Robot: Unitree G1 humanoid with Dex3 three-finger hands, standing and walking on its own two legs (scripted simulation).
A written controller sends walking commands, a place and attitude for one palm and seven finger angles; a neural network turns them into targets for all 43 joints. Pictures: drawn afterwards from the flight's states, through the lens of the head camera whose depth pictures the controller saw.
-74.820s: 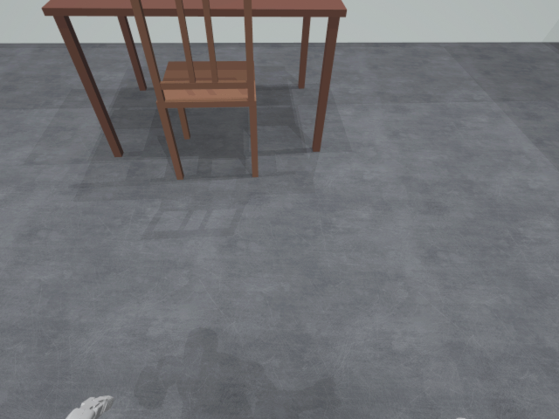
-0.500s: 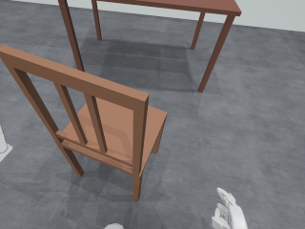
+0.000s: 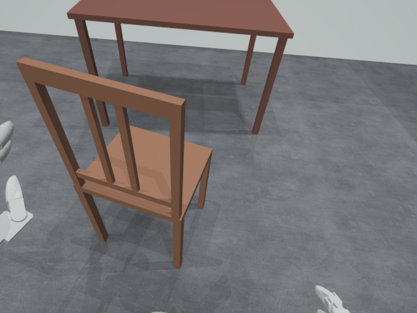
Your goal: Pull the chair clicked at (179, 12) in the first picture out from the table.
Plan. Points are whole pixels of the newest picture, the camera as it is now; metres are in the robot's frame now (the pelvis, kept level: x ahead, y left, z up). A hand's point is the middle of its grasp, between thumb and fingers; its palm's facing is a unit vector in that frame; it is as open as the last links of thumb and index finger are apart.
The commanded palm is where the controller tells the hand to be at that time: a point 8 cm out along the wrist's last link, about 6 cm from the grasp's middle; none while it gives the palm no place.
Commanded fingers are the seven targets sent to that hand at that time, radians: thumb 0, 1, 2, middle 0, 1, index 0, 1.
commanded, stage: stop stepping back and stand still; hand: left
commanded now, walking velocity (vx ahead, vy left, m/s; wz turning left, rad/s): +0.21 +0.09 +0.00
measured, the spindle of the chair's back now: (100, 144) +0.54 +0.35 -0.05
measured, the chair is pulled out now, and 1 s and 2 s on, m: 0.75 0.75 0.75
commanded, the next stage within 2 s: let the arm hang, fingers relaxed in 0.44 s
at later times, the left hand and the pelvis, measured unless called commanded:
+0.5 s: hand out of the picture +0.17 +0.29 +0.17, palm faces +0.48 -0.78 -0.39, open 7.4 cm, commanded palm +0.11 +0.32 +0.18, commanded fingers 0.00 0.90 0.90 -0.20 -0.30 -0.20 -0.30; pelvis -0.03 +0.02 +0.00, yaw +0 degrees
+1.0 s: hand out of the picture -0.04 +0.20 -0.16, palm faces +0.07 -0.97 -0.23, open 7.0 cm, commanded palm none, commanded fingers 0.00 0.90 0.90 -0.20 -0.30 -0.20 -0.30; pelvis -0.03 +0.00 +0.01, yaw +3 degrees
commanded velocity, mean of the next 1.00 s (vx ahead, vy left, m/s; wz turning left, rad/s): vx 0.04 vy -0.01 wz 0.00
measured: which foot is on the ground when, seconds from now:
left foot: up 0.00-0.08, down 0.10-1.00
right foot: down 0.00-1.00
